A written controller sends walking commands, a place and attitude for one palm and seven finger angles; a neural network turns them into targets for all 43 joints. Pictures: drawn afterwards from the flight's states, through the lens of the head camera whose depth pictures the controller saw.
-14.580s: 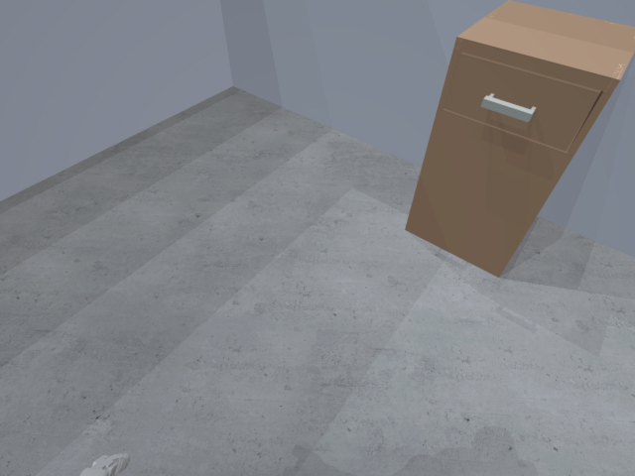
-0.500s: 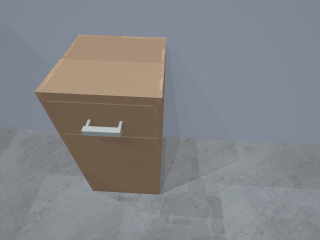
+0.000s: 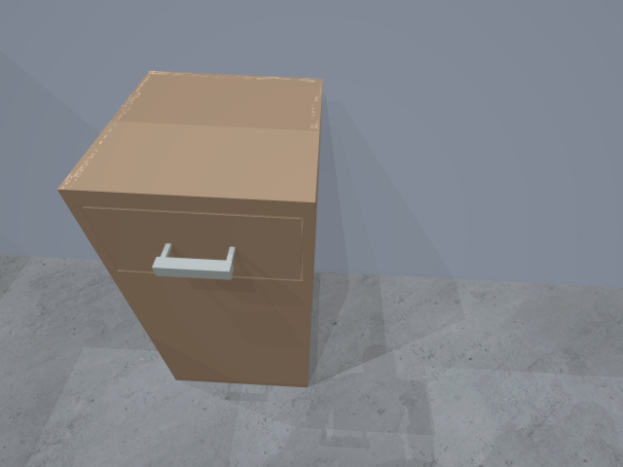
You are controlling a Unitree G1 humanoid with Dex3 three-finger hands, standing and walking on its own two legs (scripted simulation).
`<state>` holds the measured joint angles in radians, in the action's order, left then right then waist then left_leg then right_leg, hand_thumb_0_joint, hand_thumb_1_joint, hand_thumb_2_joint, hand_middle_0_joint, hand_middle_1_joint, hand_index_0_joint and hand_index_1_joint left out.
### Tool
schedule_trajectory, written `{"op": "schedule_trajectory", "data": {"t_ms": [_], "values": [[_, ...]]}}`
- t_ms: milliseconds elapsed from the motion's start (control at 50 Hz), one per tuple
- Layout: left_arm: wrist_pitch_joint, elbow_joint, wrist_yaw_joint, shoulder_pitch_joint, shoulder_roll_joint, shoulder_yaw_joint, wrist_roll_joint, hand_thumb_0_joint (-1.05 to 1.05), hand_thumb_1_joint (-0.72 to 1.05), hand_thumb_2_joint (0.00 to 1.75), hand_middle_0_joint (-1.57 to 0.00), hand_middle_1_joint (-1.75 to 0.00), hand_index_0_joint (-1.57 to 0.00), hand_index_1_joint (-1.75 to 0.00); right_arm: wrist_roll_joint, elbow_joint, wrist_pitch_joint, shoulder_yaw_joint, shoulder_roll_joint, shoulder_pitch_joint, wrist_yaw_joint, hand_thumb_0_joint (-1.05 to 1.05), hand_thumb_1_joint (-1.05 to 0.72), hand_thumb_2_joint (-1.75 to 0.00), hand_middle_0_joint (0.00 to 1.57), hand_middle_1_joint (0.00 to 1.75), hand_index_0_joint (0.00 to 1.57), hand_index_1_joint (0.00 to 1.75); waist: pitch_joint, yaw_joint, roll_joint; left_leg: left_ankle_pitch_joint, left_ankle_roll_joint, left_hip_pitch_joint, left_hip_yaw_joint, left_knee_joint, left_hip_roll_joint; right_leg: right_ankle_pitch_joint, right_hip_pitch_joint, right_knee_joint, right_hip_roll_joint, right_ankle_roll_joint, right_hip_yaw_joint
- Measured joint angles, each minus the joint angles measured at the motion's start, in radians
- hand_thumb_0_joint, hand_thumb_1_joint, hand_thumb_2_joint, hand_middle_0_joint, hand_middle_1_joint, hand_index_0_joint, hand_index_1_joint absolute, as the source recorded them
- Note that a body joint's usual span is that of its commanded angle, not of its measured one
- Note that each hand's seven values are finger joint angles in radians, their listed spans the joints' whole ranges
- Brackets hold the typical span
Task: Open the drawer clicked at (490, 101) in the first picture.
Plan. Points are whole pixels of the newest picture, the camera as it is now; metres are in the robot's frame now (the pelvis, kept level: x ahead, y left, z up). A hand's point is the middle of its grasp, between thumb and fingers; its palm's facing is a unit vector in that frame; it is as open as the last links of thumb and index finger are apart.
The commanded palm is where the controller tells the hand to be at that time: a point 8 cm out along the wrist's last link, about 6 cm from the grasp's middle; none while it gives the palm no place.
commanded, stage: come to a stop and stand still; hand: left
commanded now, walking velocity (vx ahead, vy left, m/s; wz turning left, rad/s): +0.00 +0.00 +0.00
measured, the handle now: (196, 259) +0.47 +0.25 -0.08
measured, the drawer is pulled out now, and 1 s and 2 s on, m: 0.00 0.00 0.00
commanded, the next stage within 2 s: look again from close up in 0.28 s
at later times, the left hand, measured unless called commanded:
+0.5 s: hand out of the picture -0.05 +0.18 -0.18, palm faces +0.00 -0.98 -0.18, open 7.4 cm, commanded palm none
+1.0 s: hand out of the picture -0.04 +0.22 -0.17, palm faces -0.04 -0.97 -0.22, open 7.4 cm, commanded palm +0.07 +0.27 -0.06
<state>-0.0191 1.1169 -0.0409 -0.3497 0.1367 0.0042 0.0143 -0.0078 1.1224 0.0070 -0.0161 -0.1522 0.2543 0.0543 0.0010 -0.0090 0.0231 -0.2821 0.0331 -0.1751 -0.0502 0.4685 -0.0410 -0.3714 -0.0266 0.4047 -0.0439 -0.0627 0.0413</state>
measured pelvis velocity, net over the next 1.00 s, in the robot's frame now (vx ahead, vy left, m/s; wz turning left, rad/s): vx -0.04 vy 0.04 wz -0.01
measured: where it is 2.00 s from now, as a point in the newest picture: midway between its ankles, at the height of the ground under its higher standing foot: outside the picture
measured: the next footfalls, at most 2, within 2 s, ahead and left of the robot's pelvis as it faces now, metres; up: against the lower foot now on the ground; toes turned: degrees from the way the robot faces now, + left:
none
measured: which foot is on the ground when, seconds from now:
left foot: down 0.00-1.00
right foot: down 0.00-1.00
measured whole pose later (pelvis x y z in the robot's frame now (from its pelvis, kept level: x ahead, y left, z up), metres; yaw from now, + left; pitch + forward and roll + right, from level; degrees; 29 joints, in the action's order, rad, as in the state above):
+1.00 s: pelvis -0.04 +0.04 +0.00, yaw -1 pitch +1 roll +0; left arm 0.05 0.91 -0.04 -0.37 0.17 -0.03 0.06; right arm 0.00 1.03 0.01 -0.02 -0.17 0.31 0.02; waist 0.03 -0.01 0.00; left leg -0.25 -0.03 -0.29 -0.06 0.52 0.01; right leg -0.35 -0.15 0.49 0.00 0.00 0.02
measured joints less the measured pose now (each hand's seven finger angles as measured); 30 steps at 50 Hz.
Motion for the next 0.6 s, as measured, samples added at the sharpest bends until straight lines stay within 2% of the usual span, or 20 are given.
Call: {"op": "schedule_trajectory", "data": {"t_ms": [380, 440, 480, 540, 600], "values": [[-0.001, 0.0, 0.004, 0.002, -0.007, -0.008, -0.002, 0.0, 0.9, 0.9, -0.2, -0.3, -0.2, -0.3, -0.002, 0.026, -0.003, -0.014, 0.019, 0.046, -0.016, 0.01, -0.91, -0.9, 0.2, 0.3, 0.19, 0.3, 0.013, 0.005, -0.013, 0.041, -0.016, 0.016, -0.007, -0.055, 0.024, 0.019, -0.004, -0.011, 0.024, 0.014, -0.003], [-0.03, -0.018, -0.012, -0.004, -0.023, -0.015, 0.01, 0.0, 0.9, 0.9, -0.2, -0.3, -0.2, -0.3, -0.004, -0.011, -0.013, -0.002, -0.001, 0.04, -0.027, 0.01, -0.92, -0.9, 0.2, 0.3, 0.2, 0.3, 0.027, 0.006, -0.044, 0.004, -0.037, -0.073, 0.01, 0.069, 0.004, 0.027, -0.04, 0.004, 0.002, 0.017, 0.001], [-0.038, -0.03, -0.011, -0.008, -0.028, -0.021, 0.008, 0.0, 0.9, 0.9, -0.2, -0.3, -0.2, -0.3, -0.005, -0.041, -0.01, 0.007, -0.014, 0.032, -0.032, 0.02, -0.92, -0.9, 0.2, 0.3, 0.2, 0.3, 0.045, 0.017, -0.058, 0.0, -0.05, -0.098, 0.018, 0.098, -0.005, 0.018, -0.065, 0.038, -0.011, 0.015, 0.001], [-0.025, -0.034, -0.009, -0.003, -0.016, -0.022, 0.002, 0.0, 0.9, 0.9, -0.2, -0.3, -0.2, -0.3, -0.006, -0.062, 0.002, 0.009, -0.013, 0.032, -0.031, 0.01, -0.92, -0.9, 0.2, 0.3, 0.19, 0.3, 0.048, 0.031, -0.036, -0.021, -0.031, -0.101, 0.015, 0.111, 0.009, -0.012, -0.089, 0.096, 0.005, 0.021, -0.002], [-0.009, -0.043, -0.008, 0.011, -0.006, -0.019, -0.001, 0.0, 0.9, 0.9, -0.2, -0.3, -0.2, -0.3, -0.007, -0.066, 0.008, 0.006, -0.013, 0.042, -0.027, 0.01, -0.92, -0.9, 0.2, 0.3, 0.19, 0.3, 0.032, 0.023, -0.027, -0.025, -0.04, -0.1, 0.009, 0.124, 0.019, -0.025, -0.093, 0.121, 0.016, 0.03, -0.006]]}}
